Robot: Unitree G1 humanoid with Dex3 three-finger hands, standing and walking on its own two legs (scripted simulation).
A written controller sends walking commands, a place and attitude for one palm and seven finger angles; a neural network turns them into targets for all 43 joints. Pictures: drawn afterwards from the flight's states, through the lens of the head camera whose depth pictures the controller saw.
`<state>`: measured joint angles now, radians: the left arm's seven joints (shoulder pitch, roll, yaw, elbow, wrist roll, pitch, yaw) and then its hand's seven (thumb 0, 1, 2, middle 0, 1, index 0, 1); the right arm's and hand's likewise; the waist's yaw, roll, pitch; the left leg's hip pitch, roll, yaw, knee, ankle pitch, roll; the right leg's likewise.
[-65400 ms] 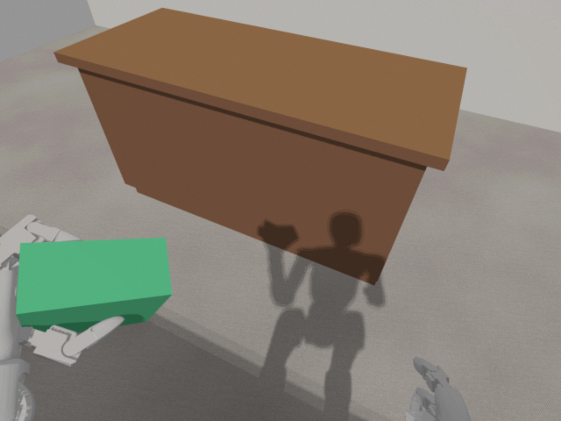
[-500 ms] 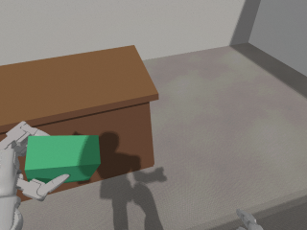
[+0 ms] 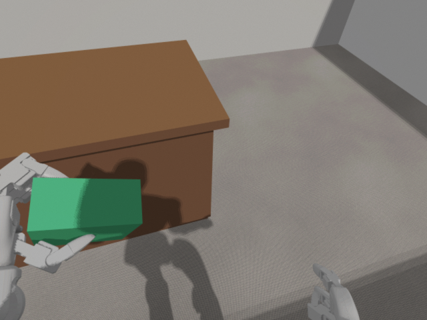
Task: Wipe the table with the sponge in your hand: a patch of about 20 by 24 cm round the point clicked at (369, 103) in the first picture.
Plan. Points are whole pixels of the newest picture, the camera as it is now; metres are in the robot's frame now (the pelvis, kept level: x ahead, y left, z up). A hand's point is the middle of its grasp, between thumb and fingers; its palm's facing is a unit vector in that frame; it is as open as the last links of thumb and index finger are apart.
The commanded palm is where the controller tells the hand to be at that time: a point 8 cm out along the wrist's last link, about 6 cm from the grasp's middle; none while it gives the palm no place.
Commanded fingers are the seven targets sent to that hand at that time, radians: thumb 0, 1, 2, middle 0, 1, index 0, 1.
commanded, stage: stop stepping back and stand still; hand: left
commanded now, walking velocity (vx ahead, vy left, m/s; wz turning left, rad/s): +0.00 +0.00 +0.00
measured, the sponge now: (101, 213) +0.23 +0.19 +0.14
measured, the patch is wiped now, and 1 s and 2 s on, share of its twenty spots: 1.00 1.00 1.00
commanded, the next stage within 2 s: stand and wait in 0.38 s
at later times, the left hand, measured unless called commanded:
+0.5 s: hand (20, 222) +0.20 +0.27 +0.17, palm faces +0.42 -0.85 -0.33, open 10.3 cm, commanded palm +0.14 +0.31 +0.19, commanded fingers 0.00 0.10 1.30 -1.20 -1.60 -1.20 -1.60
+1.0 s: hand (26, 228) +0.19 +0.27 +0.16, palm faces +0.42 -0.84 -0.34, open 10.3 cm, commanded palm +0.14 +0.30 +0.19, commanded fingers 0.00 0.10 1.30 -1.20 -1.60 -1.20 -1.60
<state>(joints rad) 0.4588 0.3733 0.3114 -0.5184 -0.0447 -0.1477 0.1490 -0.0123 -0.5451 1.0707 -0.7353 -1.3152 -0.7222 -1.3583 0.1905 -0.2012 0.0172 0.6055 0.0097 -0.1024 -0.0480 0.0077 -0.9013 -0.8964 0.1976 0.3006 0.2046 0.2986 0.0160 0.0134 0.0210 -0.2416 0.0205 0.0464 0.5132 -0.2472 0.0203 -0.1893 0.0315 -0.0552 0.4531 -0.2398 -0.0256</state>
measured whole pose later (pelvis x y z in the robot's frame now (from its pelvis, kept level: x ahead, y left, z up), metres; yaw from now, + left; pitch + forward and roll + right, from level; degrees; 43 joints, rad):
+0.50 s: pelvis -0.02 +0.03 +0.00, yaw +0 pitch -1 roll -2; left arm 0.43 0.35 0.31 -0.46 -0.03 -0.15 0.16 -0.01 -0.55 1.07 -0.74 -1.32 -0.72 -1.36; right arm 0.20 -0.21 0.03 0.62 -0.01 -0.10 -0.06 0.01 -0.90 -0.90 0.20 0.30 0.21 0.30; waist 0.02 0.00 -0.02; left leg -0.25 -0.01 0.06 0.47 -0.20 0.06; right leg -0.19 0.00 -0.04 0.38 -0.17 0.01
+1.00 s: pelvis -0.02 +0.02 +0.00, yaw +0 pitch -1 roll -2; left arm 0.44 0.34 0.30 -0.44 -0.03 -0.15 0.16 -0.01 -0.55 1.07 -0.74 -1.32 -0.72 -1.36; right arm 0.20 -0.21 0.02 0.63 -0.01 -0.10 -0.06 0.01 -0.90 -0.90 0.20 0.30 0.21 0.30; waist 0.02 0.02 -0.02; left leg -0.26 0.00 0.05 0.47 -0.19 0.05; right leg -0.18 0.02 -0.05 0.36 -0.16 0.00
